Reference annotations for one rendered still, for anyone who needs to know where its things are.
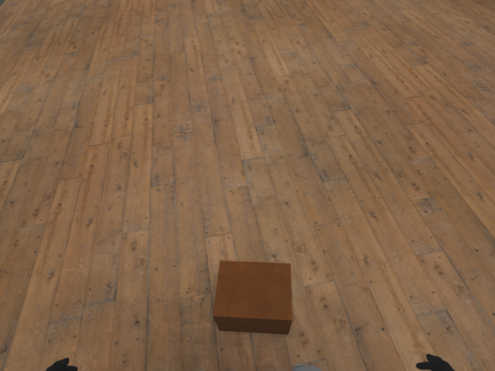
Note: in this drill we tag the carton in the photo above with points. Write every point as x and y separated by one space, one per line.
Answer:
253 297

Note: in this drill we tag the robot right hand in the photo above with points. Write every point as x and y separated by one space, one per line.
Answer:
435 364

